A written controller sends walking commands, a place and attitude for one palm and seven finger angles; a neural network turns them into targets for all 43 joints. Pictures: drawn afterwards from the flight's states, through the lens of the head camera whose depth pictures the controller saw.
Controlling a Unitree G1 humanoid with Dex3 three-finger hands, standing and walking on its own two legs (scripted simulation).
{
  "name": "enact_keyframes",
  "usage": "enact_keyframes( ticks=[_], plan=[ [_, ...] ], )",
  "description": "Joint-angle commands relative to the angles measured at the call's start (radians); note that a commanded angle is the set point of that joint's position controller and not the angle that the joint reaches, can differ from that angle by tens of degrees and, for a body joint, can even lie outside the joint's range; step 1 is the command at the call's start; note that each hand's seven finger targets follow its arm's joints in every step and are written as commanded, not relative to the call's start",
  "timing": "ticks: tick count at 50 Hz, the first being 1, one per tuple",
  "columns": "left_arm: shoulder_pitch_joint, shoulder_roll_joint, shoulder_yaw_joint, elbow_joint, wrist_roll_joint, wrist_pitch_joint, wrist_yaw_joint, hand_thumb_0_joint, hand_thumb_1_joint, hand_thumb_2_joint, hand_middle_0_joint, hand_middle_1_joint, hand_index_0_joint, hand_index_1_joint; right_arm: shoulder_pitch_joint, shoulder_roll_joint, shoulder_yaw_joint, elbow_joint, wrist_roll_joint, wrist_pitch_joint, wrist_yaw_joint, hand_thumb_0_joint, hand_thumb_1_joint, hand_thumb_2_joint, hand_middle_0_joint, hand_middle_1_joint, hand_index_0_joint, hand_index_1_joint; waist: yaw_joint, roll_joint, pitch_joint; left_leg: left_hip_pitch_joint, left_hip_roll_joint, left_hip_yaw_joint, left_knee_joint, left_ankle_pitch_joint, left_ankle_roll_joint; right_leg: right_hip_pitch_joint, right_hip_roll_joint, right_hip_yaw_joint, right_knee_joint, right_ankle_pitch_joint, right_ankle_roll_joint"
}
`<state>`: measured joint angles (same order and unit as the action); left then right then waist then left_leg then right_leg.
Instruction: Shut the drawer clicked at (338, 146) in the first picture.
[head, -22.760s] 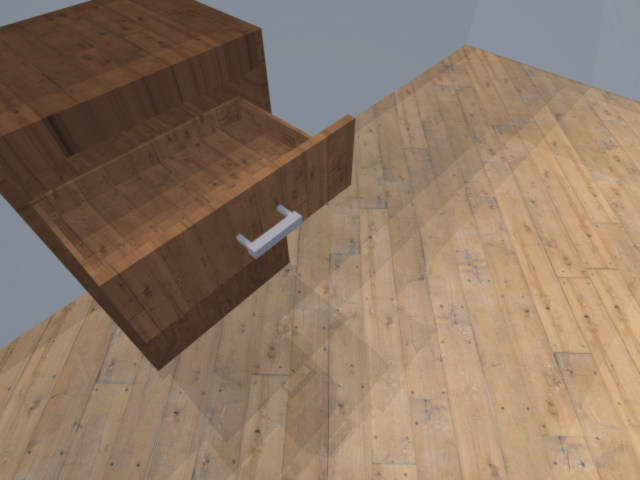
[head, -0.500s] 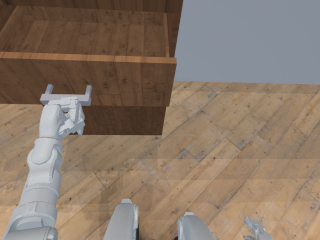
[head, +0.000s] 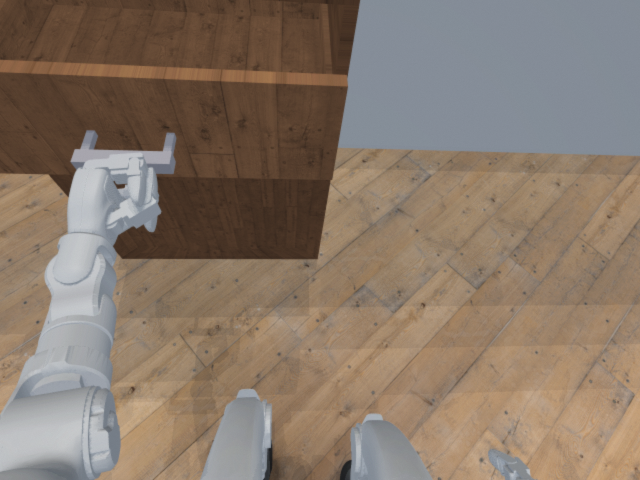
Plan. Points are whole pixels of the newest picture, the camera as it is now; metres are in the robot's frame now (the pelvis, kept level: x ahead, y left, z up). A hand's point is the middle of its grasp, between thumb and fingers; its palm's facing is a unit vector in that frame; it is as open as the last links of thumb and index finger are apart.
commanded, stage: push the drawer shut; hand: left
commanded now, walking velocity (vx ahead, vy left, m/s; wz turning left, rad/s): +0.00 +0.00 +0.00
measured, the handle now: (128, 150) +0.50 +0.26 +0.05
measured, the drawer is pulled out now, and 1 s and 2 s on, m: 0.15 0.04 0.00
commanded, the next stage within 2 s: pull the fist back off the drawer in 1.60 s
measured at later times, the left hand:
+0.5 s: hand (157, 158) +0.50 +0.22 +0.04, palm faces +0.03 -1.00 -0.04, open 2.9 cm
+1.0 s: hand (163, 125) +0.55 +0.22 +0.05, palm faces +0.05 -1.00 -0.04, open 3.1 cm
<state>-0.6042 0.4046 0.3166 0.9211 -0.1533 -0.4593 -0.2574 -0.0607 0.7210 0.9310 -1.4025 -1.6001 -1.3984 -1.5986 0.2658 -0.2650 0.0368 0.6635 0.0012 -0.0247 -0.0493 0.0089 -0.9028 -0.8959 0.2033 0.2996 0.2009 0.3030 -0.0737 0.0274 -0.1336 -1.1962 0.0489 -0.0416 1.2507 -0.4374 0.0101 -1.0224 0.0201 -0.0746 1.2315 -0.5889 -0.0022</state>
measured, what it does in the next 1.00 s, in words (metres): stands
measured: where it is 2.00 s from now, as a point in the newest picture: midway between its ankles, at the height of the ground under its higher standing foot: outside the picture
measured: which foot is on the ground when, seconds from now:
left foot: down 0.00-1.00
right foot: down 0.00-1.00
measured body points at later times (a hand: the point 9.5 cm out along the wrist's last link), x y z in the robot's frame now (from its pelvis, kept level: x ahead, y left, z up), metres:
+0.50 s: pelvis +0.00 +0.00 -0.01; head +0.14 +0.03 +0.41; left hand +0.49 +0.28 +0.05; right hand +0.02 -0.27 -0.12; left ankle +0.08 +0.11 -0.62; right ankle +0.00 -0.13 -0.62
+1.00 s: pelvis -0.01 +0.01 -0.02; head +0.17 +0.05 +0.39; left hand +0.54 +0.28 +0.05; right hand -0.01 -0.26 -0.12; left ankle +0.08 +0.11 -0.62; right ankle +0.00 -0.13 -0.62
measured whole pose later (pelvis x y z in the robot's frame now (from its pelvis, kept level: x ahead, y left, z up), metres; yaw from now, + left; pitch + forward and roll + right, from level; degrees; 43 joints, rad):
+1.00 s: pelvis -0.01 +0.01 -0.02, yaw -3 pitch +29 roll -7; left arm -1.08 0.68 0.43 1.24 -0.01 -0.35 -0.24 0.02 0.70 0.91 -1.40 -1.60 -1.40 -1.60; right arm 0.34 -0.27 0.08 0.66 -0.04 0.02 -0.02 0.00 -0.90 -0.90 0.20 0.30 0.20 0.30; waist -0.21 0.04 -0.12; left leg -1.42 0.07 -0.07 1.34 -0.44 0.02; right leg -1.23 0.05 -0.09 1.29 -0.58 0.01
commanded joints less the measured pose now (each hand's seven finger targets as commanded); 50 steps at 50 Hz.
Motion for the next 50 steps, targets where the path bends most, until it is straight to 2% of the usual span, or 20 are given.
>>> enact_keyframes(
  ticks=[1, 5, 7, 9, 13, 14, 16, 18, 21, 24, 26, 29, 30, 33, 36, 37, 41, 43, 45, 50],
  plan=[
    [-0.588, 0.221, 0.02, -0.174, -0.006, -0.055, 0.027, 0.0, 0.9, 0.9, -1.4, -1.6, -1.4, -1.6, 0.115, -0.178, -0.062, -0.057, 0.003, -0.015, -0.016, 0.0, -0.9, -0.9, 0.2, 0.3, 0.2, 0.3, -0.09, 0.101, -0.419, 0.5, -0.01, -0.049, -0.14, 0.044, 0.021, -0.078, 0.026, 0.032, -0.202, 0.131, -0.025],
    [-0.634, 0.291, 0.059, -0.118, 0.0, -0.047, 0.018, 0.0, 0.9, 0.9, -1.4, -1.6, -1.4, -1.6, 0.124, -0.184, -0.056, -0.055, 0.002, -0.009, -0.016, 0.0, -0.9, -0.9, 0.2, 0.3, 0.2, 0.3, -0.097, 0.094, -0.42, 0.44, -0.009, -0.036, -0.116, 0.037, 0.027, -0.066, 0.03, 0.044, -0.199, 0.121, -0.024],
    [-0.663, 0.289, 0.055, -0.123, 0.002, -0.049, 0.012, 0.0, 0.9, 0.9, -1.4, -1.6, -1.4, -1.6, 0.133, -0.181, -0.056, -0.059, -0.001, -0.01, -0.01, 0.0, -0.9, -0.9, 0.2, 0.3, 0.2, 0.3, -0.094, 0.146, -0.45, 0.468, -0.01, -0.042, -0.111, 0.062, 0.026, -0.082, 0.033, 0.04, -0.187, 0.132, -0.029],
    [-0.649, 0.342, 0.099, -0.093, 0.001, -0.04, 0.01, 0.0, 0.9, 0.9, -1.4, -1.6, -1.4, -1.6, 0.142, -0.189, -0.057, -0.056, -0.002, -0.003, -0.01, 0.0, -0.9, -0.9, 0.2, 0.3, 0.2, 0.3, -0.092, 0.111, -0.466, 0.448, -0.005, -0.037, -0.1, 0.085, 0.028, -0.057, 0.035, 0.047, -0.191, 0.147, -0.025],
    [-0.677, 0.373, 0.118, -0.082, 0.011, -0.036, 0.005, 0.0, 0.9, 0.9, -1.4, -1.6, -1.4, -1.6, 0.158, -0.189, -0.057, -0.052, -0.005, 0.004, -0.002, 0.0, -0.9, -0.9, 0.2, 0.3, 0.2, 0.3, -0.093, 0.132, -0.483, 0.448, 0.0, -0.038, -0.093, 0.118, 0.027, -0.06, 0.039, 0.043, -0.181, 0.165, -0.026],
    [-0.675, 0.349, 0.1, -0.062, 0.011, -0.029, 0.003, 0.0, 0.9, 0.9, -1.4, -1.6, -1.4, -1.6, 0.161, -0.187, -0.056, -0.053, -0.004, 0.005, 0.001, 0.0, -0.9, -0.9, 0.2, 0.3, 0.2, 0.3, -0.1, 0.127, -0.469, 0.434, -0.002, -0.035, -0.093, 0.108, 0.029, -0.061, 0.04, 0.046, -0.187, 0.158, -0.024],
    [-0.681, 0.403, 0.138, -0.047, 0.016, -0.024, 0.004, 0.0, 0.9, 0.9, -1.4, -1.6, -1.4, -1.6, 0.168, -0.194, -0.057, -0.05, -0.005, 0.009, 0.001, 0.0, -0.9, -0.9, 0.2, 0.3, 0.2, 0.3, -0.098, 0.111, -0.459, 0.399, 0.0, -0.029, -0.085, 0.094, 0.031, -0.052, 0.04, 0.052, -0.187, 0.15, -0.022],
    [-0.718, 0.39, 0.122, -0.056, 0.023, -0.027, -0.001, 0.0, 0.9, 0.9, -1.4, -1.6, -1.4, -1.6, 0.175, -0.191, -0.056, -0.05, -0.007, 0.009, 0.004, 0.0, -0.9, -0.9, 0.2, 0.3, 0.2, 0.3, -0.102, 0.16, -0.48, 0.432, 0.0, -0.035, -0.085, 0.114, 0.029, -0.076, 0.041, 0.046, -0.178, 0.16, -0.025],
    [-0.721, 0.429, 0.15, -0.025, 0.026, -0.019, -0.001, 0.0, 0.9, 0.9, -1.4, -1.6, -1.4, -1.6, 0.189, -0.197, -0.055, -0.046, -0.009, 0.015, 0.004, 0.0, -0.9, -0.9, 0.2, 0.3, 0.2, 0.3, -0.11, 0.129, -0.471, 0.402, 0.004, -0.034, -0.077, 0.121, 0.032, -0.068, 0.043, 0.048, -0.178, 0.166, -0.023],
    [-0.763, 0.423, 0.141, -0.032, 0.032, -0.02, -0.003, 0.0, 0.9, 0.9, -1.4, -1.6, -1.4, -1.6, 0.2, -0.198, -0.056, -0.04, -0.012, 0.017, 0.009, 0.0, -0.9, -0.9, 0.2, 0.3, 0.2, 0.3, -0.113, 0.178, -0.485, 0.444, 0.007, -0.045, -0.08, 0.128, 0.028, -0.107, 0.044, 0.037, -0.17, 0.165, -0.026],
    [-0.766, 0.449, 0.156, -0.028, 0.04, -0.018, 0.0, 0.0, 0.9, 0.9, -1.4, -1.6, -1.4, -1.6, 0.211, -0.204, -0.058, -0.037, -0.015, 0.022, 0.009, 0.0, -0.9, -0.9, 0.2, 0.3, 0.2, 0.3, -0.116, 0.167, -0.508, 0.462, 0.01, -0.054, -0.079, 0.15, 0.027, -0.112, 0.046, 0.031, -0.163, 0.176, -0.027],
    [-0.816, 0.436, 0.133, 0.022, 0.048, -0.003, 0.002, 0.0, 0.9, 0.9, -1.4, -1.6, -1.4, -1.6, 0.217, -0.205, -0.052, -0.03, -0.015, 0.025, 0.01, 0.0, -0.9, -0.9, 0.2, 0.3, 0.2, 0.3, -0.143, 0.162, -0.45, 0.426, 0.012, -0.058, -0.077, 0.099, 0.029, -0.156, 0.047, 0.029, -0.165, 0.145, -0.023],
    [-0.84, 0.463, 0.146, 0.022, 0.052, -0.001, 0.004, 0.0, 0.9, 0.9, -1.4, -1.6, -1.4, -1.6, 0.22, -0.209, -0.05, -0.028, -0.018, 0.026, 0.008, 0.0, -0.9, -0.9, 0.2, 0.3, 0.2, 0.3, -0.146, 0.166, -0.453, 0.413, 0.012, -0.058, -0.073, 0.094, 0.031, -0.154, 0.045, 0.03, -0.162, 0.144, -0.023],
    [-0.893, 0.461, 0.135, -0.005, 0.068, -0.003, 0.013, 0.0, 0.9, 0.9, -1.4, -1.6, -1.4, -1.6, 0.232, -0.211, -0.052, -0.029, -0.024, 0.025, 0.009, 0.0, -0.9, -0.9, 0.2, 0.3, 0.2, 0.3, -0.15, 0.227, -0.514, 0.487, 0.016, -0.079, -0.077, 0.121, 0.026, -0.197, 0.044, 0.019, -0.147, 0.152, -0.028],
    [-0.922, 0.472, 0.132, 0.006, 0.078, 0.006, 0.021, 0.0, 0.9, 0.9, -1.4, -1.6, -1.4, -1.6, 0.241, -0.215, -0.049, -0.025, -0.029, 0.03, 0.012, 0.0, -0.9, -0.9, 0.2, 0.3, 0.2, 0.3, -0.162, 0.221, -0.511, 0.49, 0.02, -0.09, -0.077, 0.118, 0.023, -0.21, 0.046, 0.013, -0.144, 0.151, -0.028],
    [-0.939, 0.459, 0.125, 0.003, 0.08, 0.004, 0.023, 0.0, 0.9, 0.9, -1.4, -1.6, -1.4, -1.6, 0.243, -0.213, -0.05, -0.024, -0.032, 0.029, 0.012, 0.0, -0.9, -0.9, 0.2, 0.3, 0.2, 0.3, -0.167, 0.249, -0.516, 0.512, 0.019, -0.097, -0.077, 0.129, 0.023, -0.231, 0.045, 0.013, -0.141, 0.157, -0.031],
    [-0.975, 0.484, 0.127, 0.05, 0.098, 0.026, 0.034, 0.0, 0.9, 0.9, -1.4, -1.6, -1.4, -1.6, 0.25, -0.217, -0.043, -0.02, -0.034, 0.035, 0.014, 0.0, -0.9, -0.9, 0.2, 0.3, 0.2, 0.3, -0.185, 0.221, -0.487, 0.462, 0.02, -0.092, -0.068, 0.089, 0.028, -0.235, 0.046, 0.013, -0.147, 0.138, -0.026],
    [-1.001, 0.518, 0.14, 0.04, 0.11, 0.024, 0.038, 0.0, 0.9, 0.9, -1.4, -1.6, -1.4, -1.6, 0.259, -0.222, -0.04, -0.022, -0.037, 0.037, 0.014, 0.0, -0.9, -0.9, 0.2, 0.3, 0.2, 0.3, -0.18, 0.257, -0.527, 0.492, 0.021, -0.104, -0.068, 0.112, 0.024, -0.25, 0.046, 0.009, -0.134, 0.146, -0.031],
    [-1.033, 0.499, 0.119, 0.05, 0.115, 0.033, 0.041, 0.0, 0.9, 0.9, -1.4, -1.6, -1.4, -1.6, 0.263, -0.219, -0.038, -0.019, -0.04, 0.039, 0.017, 0.0, -0.9, -0.9, 0.2, 0.3, 0.2, 0.3, -0.194, 0.261, -0.506, 0.49, 0.024, -0.11, -0.068, 0.1, 0.023, -0.266, 0.047, 0.005, -0.134, 0.142, -0.03],
    [-1.082, 0.527, 0.117, 0.069, 0.136, 0.047, 0.05, 0.0, 0.9, 0.9, -1.4, -1.6, -1.4, -1.6, 0.277, -0.223, -0.031, -0.018, -0.045, 0.042, 0.019, 0.0, -0.9, -0.9, 0.2, 0.3, 0.2, 0.3, -0.207, 0.286, -0.523, 0.481, 0.026, -0.116, -0.055, 0.094, 0.024, -0.292, 0.048, 0.003, -0.123, 0.138, -0.031]
  ],
)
